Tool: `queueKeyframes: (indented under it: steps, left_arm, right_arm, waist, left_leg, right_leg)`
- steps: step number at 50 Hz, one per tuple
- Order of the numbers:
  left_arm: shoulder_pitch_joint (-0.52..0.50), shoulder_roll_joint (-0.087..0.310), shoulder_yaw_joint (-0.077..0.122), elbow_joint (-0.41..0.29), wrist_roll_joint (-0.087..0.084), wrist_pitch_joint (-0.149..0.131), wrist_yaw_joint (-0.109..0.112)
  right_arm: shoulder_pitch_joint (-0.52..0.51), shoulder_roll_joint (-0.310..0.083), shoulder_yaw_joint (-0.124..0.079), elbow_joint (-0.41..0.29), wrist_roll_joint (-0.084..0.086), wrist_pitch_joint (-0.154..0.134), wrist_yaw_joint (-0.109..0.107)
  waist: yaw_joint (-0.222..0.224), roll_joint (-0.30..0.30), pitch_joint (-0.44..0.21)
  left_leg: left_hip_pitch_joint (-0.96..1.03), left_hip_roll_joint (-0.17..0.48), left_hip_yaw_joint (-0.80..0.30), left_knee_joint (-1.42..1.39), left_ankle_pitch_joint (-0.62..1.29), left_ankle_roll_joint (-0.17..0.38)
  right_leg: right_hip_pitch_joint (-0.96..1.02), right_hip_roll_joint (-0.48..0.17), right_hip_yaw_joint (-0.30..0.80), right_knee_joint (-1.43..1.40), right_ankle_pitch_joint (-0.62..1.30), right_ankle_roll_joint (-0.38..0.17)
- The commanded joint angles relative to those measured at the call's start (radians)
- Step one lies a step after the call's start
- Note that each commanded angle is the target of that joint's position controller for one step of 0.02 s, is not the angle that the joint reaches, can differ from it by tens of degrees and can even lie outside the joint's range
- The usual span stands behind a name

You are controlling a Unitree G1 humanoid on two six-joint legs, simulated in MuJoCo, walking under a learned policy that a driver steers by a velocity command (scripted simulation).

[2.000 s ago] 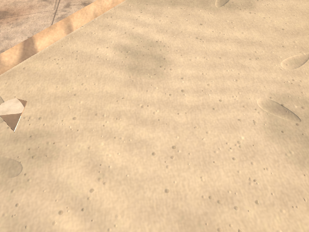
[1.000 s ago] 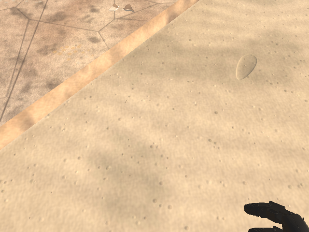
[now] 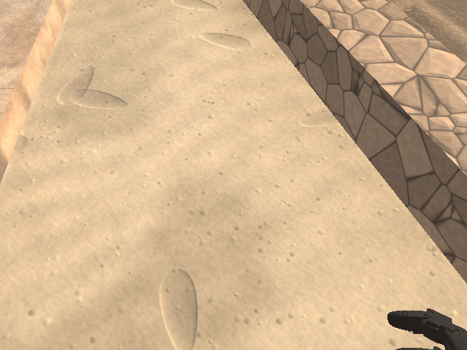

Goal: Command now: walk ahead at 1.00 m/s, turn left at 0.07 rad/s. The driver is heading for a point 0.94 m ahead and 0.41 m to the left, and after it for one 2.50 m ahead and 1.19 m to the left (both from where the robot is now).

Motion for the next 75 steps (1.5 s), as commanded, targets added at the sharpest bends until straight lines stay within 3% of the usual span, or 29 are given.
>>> queueKeyframes:
  steps: [1,4,7,11,16,18,19,20,21,22,24,29,35,39,41,42,43,44,46,48,52,59,62,63,64,65,67,71,75]
  left_arm:
    - [0.044,-0.007,-0.015,-0.132,-0.038,-0.036,-0.015]
    - [-0.238,0.057,-0.031,-0.183,0.024,-0.039,-0.013]
    - [-0.279,0.007,-0.056,-0.254,0.058,-0.009,-0.03]
    - [-0.457,0.002,-0.089,-0.349,0.025,-0.006,-0.053]
    - [-0.502,0.042,-0.077,-0.356,0.006,-0.009,-0.036]
    - [-0.365,0.087,-0.05,-0.317,0.011,-0.017,-0.014]
    - [-0.211,0.12,-0.031,-0.283,0.02,-0.024,0.002]
    - [0.01,0.201,-0.001,-0.268,0.041,-0.025,0.026]
    - [-0.001,0.277,0.017,-0.263,0.064,-0.012,0.026]
    - [-0.078,0.204,0.017,-0.265,0.041,-0.002,0.026]
    - [-0.154,0.068,-0.014,-0.247,0.029,-0.008,0.014]
    - [-0.098,0.011,-0.025,-0.146,-0.009,-0.042,-0.003]
    - [-0.124,0.077,-0.014,-0.104,-0.005,-0.055,0.003]
    - [-0.085,0.201,0.016,-0.114,0.002,-0.014,0.026]
    - [-0.136,0.2,0.021,-0.143,0.015,0.013,0.019]
    - [-0.133,0.046,-0.017,-0.184,0.031,0.007,0.001]
    - [-0.093,0.078,-0.021,-0.307,0.003,-0.011,0.0]
    - [-0.211,0.124,-0.026,-0.32,0.015,-0.037,-0.002]
    - [-0.237,0.106,-0.037,-0.305,0.022,-0.04,0.002]
    - [-0.193,0.095,-0.043,-0.287,0.049,0.006,0.004]
    - [-0.387,0.028,-0.069,-0.374,0.03,0.035,-0.015]
    - [-0.473,0.059,-0.055,-0.353,0.009,0.016,-0.025]
    - [-0.051,0.147,-0.001,-0.229,-0.003,0.019,0.004]
    - [0.139,0.223,0.024,-0.187,0.013,0.022,0.016]
    - [0.124,0.299,0.045,-0.159,0.011,0.029,-0.001]
    - [-0.013,0.203,0.035,-0.188,-0.001,0.034,-0.024]
    - [-0.063,0.12,0.021,-0.18,-0.011,0.03,-0.031]
    - [-0.013,0.101,0.009,-0.11,-0.02,0.009,-0.021]
    - [-0.05,0.13,0.03,-0.127,-0.026,0.002,-0.021]
  right_arm:
    - [0.526,-0.334,-0.124,0.114,-0.014,0.009,-0.008]
    - [0.354,-0.136,-0.095,0.102,0.012,0.009,0.022]
    - [0.403,-0.126,-0.085,0.167,0.021,-0.005,0.009]
    - [0.359,-0.175,-0.106,0.138,0.026,-0.015,0.006]
    - [0.425,-0.225,-0.132,0.137,0.047,-0.013,0.02]
    - [0.445,-0.249,-0.137,0.146,0.041,-0.006,0.016]
    - [0.421,-0.251,-0.138,0.14,0.042,-0.008,0.02]
    - [0.39,-0.167,-0.114,0.106,0.042,-0.019,0.018]
    - [0.49,-0.041,-0.078,0.053,0.083,-0.015,0.013]
    - [0.416,-0.104,-0.078,0.062,0.054,0.005,0.004]
    - [0.269,-0.13,-0.086,0.058,0.021,0.023,0.022]
    - [0.136,-0.062,-0.066,-0.026,-0.001,0.08,0.066]
    - [-0.053,-0.077,-0.038,-0.108,0.002,0.077,0.105]
    - [0.161,-0.156,-0.065,-0.042,0.005,0.069,0.084]
    - [0.506,-0.245,-0.12,0.08,0.007,0.066,0.044]
    - [0.415,-0.333,-0.143,0.074,0.027,0.08,0.021]
    - [0.384,-0.428,-0.161,0.012,-0.002,0.091,0.022]
    - [0.398,-0.376,-0.159,0.007,0.009,0.096,0.007]
    - [0.337,-0.288,-0.135,0.047,0.013,0.073,-0.006]
    - [0.289,-0.238,-0.112,0.046,0.018,0.041,-0.01]
    - [0.278,-0.234,-0.112,0.052,0.026,0.005,0.005]
    - [0.408,-0.252,-0.115,0.133,0.03,-0.024,0.01]
    - [0.35,-0.279,-0.117,0.145,-0.019,-0.002,-0.008]
    - [0.344,-0.202,-0.093,0.117,-0.014,-0.004,-0.012]
    - [0.436,-0.094,-0.065,0.068,0.029,-0.025,0.009]
    - [0.365,-0.142,-0.053,0.066,-0.003,-0.029,-0.002]
    - [0.186,-0.167,-0.045,0.034,-0.02,-0.038,0.006]
    - [0.126,-0.119,-0.018,-0.031,-0.052,-0.003,0.023]
    - [-0.084,-0.096,0.013,-0.12,-0.014,-0.009,0.042]
  waist:
    - [-0.166,0.423,-0.408]
    - [-0.146,-0.034,-0.083]
    - [-0.067,0.034,0.013]
    - [-0.07,0.06,0.079]
    - [-0.12,0.061,0.019]
    - [-0.057,0.031,-0.096]
    - [0.026,0.015,-0.189]
    - [0.118,-0.078,-0.342]
    - [0.026,-0.339,-0.468]
    - [0.012,-0.239,-0.34]
    - [0.003,-0.047,-0.11]
    - [-0.07,-0.097,0.001]
    - [-0.099,-0.027,0.1]
    - [-0.237,-0.097,-0.069]
    - [-0.368,-0.024,-0.215]
    - [-0.247,0.23,-0.135]
    - [-0.19,0.261,-0.371]
    - [-0.233,0.059,-0.308]
    - [-0.122,-0.083,-0.058]
    - [-0.044,-0.098,0.006]
    - [-0.061,-0.035,0.079]
    - [-0.163,0.044,0.014]
    - [0.066,0.086,-0.193]
    - [0.138,-0.029,-0.3]
    - [0.01,-0.469,-0.385]
    - [-0.013,-0.247,-0.246]
    - [-0.019,0.03,-0.095]
    - [-0.097,-0.031,0.02]
    - [-0.068,-0.043,0.078]
  left_leg:
    - [0.937,0.361,-0.938,-0.227,-0.477,0.281]
    - [0.588,0.246,-0.665,-0.28,-0.4,0.241]
    - [0.373,0.154,-0.543,-0.337,-0.283,0.227]
    - [0.1,0.071,-0.396,-0.448,-0.189,0.201]
    - [0.253,0.089,-0.402,-0.36,0.112,0.126]
    - [0.335,0.057,-0.367,-0.088,0.364,0.087]
    - [0.24,0.012,-0.335,0.15,0.336,0.064]
    - [0.093,-0.035,-0.265,0.482,0.068,0.054]
    - [-0.172,-0.106,-0.168,0.773,-0.475,0.033]
    - [-0.302,-0.019,-0.138,0.865,-0.371,0.051]
    - [-0.3,0.055,-0.118,0.791,-0.25,0.042]
    - [-0.335,0.118,-0.091,0.731,-0.199,0.018]
    - [-0.107,0.051,0.09,0.3,0.074,0.068]
    - [0.228,-0.093,0.156,0.229,-0.059,0.142]
    - [0.704,-0.103,0.023,0.139,-0.151,0.204]
    - [0.768,0.071,-0.272,0.111,-0.089,0.244]
    - [1.052,0.249,-0.795,-0.097,-0.225,0.454]
    - [0.966,0.266,-0.879,-0.261,-0.384,0.409]
    - [0.604,0.198,-0.724,-0.307,-0.28,0.339]
    - [0.35,0.125,-0.583,-0.316,-0.131,0.324]
    - [0.094,0.008,-0.434,-0.386,-0.099,0.278]
    - [0.51,0.087,-0.31,-0.325,0.44,0.139]
    - [0.555,0.08,-0.202,0.225,0.828,0.078]
    - [0.305,0.011,-0.135,0.643,0.557,0.054]
    - [-0.057,-0.188,-0.111,0.949,-0.333,-0.009]
    - [-0.231,-0.089,-0.156,0.973,-0.327,0.021]
    - [-0.195,0.012,-0.157,0.814,-0.23,0.012]
    - [-0.143,0.06,-0.124,0.571,-0.303,-0.049]
    - [0.022,0.044,-0.052,0.184,-0.051,-0.101]
  right_leg:
    - [-0.745,0.076,-0.036,0.953,-0.006,0.071]
    - [-0.868,-0.142,-0.047,0.806,0.14,0.06]
    - [-0.829,-0.191,-0.064,0.632,0.079,0.115]
    - [-0.63,-0.202,-0.136,0.216,0.295,0.171]
    - [-0.431,-0.146,-0.154,-0.007,0.453,0.167]
    - [-0.26,-0.099,-0.173,-0.06,0.311,0.143]
    - [-0.053,-0.151,-0.142,-0.037,0.263,0.124]
    - [0.172,-0.391,0.1,-0.065,-0.089,0.086]
    - [0.332,-0.647,0.624,-0.257,-0.386,-0.01]
    - [0.214,-0.606,0.675,-0.31,-0.482,-0.029]
    - [-0.018,-0.5,0.308,-0.296,-0.094,0.007]
    - [-0.147,-0.426,-0.071,-0.359,0.391,0.059]
    - [-0.248,-0.322,-0.415,-0.452,0.739,0.117]
    - [-0.112,-0.378,-0.429,-0.028,1.491,0.133]
    - [-0.379,-0.332,-0.401,0.578,1.046,0.125]
    - [-0.696,-0.142,-0.386,0.987,-0.018,0.153]
    - [-1.0,-0.085,-0.155,1.185,-0.096,0.181]
    - [-1.064,-0.147,-0.07,1.096,0.008,0.171]
    - [-0.957,-0.222,-0.074,0.875,0.052,0.174]
    - [-0.808,-0.256,-0.07,0.748,0.007,0.204]
    - [-0.659,-0.262,-0.127,0.372,0.211,0.232]
    - [-0.539,-0.175,-0.216,-0.04,0.515,0.098]
    - [-0.204,-0.096,-0.259,-0.015,0.238,0.031]
    - [0.057,-0.242,-0.044,0.014,-0.023,-0.03]
    - [0.248,-0.449,0.645,-0.247,-0.16,-0.165]
    - [0.198,-0.435,0.726,-0.308,-0.205,-0.174]
    - [-0.052,-0.37,0.467,-0.301,-0.021,-0.14]
    - [-0.293,-0.255,0.306,-0.367,0.143,-0.135]
    - [-0.499,-0.179,0.199,-0.46,0.268,-0.109]
Keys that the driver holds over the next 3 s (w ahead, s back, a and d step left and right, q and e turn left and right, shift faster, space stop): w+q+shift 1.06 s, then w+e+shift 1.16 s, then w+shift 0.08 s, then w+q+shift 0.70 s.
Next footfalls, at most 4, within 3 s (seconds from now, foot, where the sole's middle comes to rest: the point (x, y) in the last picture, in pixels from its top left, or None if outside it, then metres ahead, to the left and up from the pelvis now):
0.40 right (291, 314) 0.57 -0.08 -0.75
0.82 left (179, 219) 0.86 0.29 -0.75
1.24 right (146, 127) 1.27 0.49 -0.75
1.66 left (55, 106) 1.36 0.89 -0.75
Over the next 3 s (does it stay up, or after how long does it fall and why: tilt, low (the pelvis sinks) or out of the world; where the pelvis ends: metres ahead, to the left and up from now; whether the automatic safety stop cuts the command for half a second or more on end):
stays up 2.45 0.93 0.00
